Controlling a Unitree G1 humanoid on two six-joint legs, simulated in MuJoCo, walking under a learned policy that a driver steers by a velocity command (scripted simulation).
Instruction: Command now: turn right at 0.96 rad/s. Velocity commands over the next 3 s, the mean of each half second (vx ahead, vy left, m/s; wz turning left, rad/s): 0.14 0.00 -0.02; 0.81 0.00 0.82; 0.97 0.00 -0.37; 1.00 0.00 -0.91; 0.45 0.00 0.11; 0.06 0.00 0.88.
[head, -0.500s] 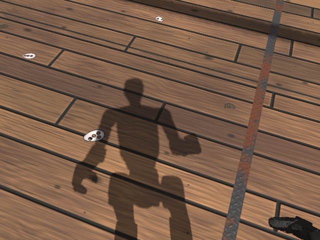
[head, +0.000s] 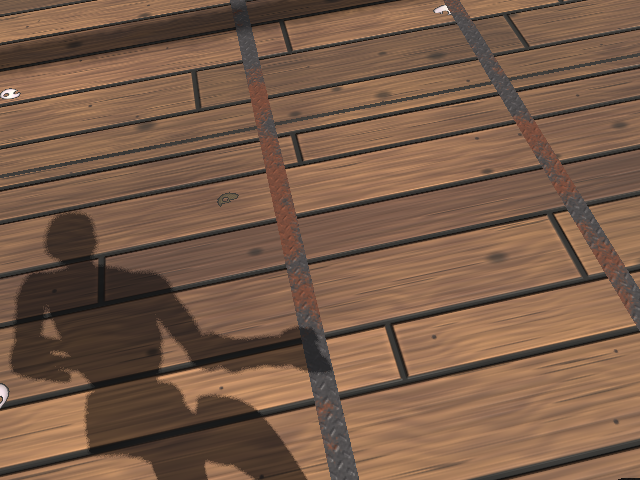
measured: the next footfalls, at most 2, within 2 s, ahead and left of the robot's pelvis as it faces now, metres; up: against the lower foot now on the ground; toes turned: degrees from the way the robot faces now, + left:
left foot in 0.24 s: +0.10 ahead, +0.14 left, +0.00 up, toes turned -9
left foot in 0.84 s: +0.32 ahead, +0.29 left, +0.00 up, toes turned +27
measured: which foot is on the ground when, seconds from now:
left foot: up 0.00-0.22, down 0.24-0.44, up 0.46-0.82, down 0.84-1.00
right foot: down 0.00-0.86, up 0.88-1.00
